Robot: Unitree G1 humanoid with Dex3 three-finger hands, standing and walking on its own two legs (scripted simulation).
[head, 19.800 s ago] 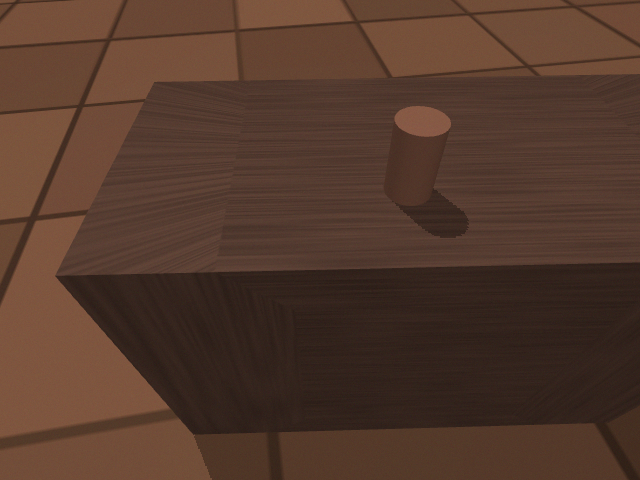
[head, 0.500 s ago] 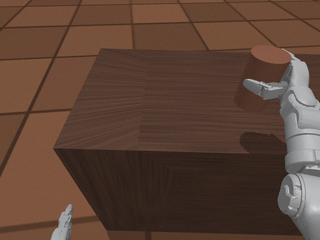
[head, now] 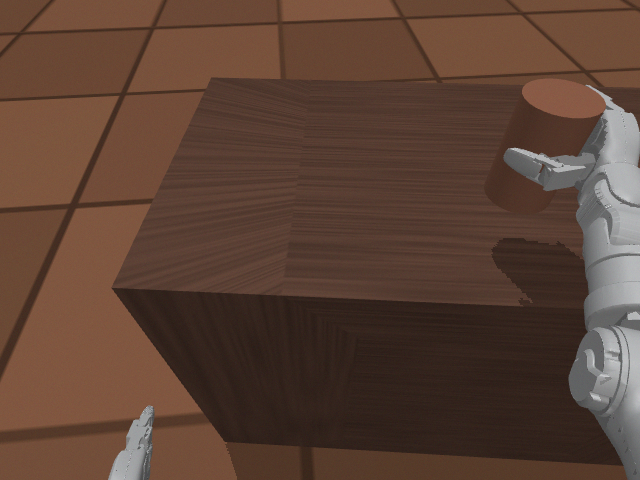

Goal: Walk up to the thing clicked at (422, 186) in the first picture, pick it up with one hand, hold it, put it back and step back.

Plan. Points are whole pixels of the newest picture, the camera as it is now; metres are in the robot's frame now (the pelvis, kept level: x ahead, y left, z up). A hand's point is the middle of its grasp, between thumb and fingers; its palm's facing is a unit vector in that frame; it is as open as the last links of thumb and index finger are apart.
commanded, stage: crouch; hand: right
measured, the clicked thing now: (537, 150) +0.47 -0.22 +0.19
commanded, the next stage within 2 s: lower in 0.16 s
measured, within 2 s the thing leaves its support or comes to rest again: rests again in 1.12 s
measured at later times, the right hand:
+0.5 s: hand (536, 152) +0.50 -0.23 +0.17, palm faces +0.20 +0.98 +0.02, open 11.3 cm
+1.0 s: hand (524, 172) +0.50 -0.23 +0.13, palm faces +0.20 +0.98 +0.02, open 11.3 cm
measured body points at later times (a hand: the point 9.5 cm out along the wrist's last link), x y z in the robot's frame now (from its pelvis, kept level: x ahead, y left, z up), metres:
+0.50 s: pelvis +0.01 -0.01 +0.00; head +0.05 -0.01 +0.44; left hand +0.14 +0.26 -0.08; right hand +0.48 -0.28 +0.17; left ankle +0.00 +0.14 -0.73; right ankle +0.01 -0.13 -0.73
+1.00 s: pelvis +0.00 -0.01 -0.02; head +0.07 -0.02 +0.43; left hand +0.14 +0.26 -0.08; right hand +0.49 -0.29 +0.13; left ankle +0.00 +0.14 -0.73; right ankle +0.01 -0.13 -0.73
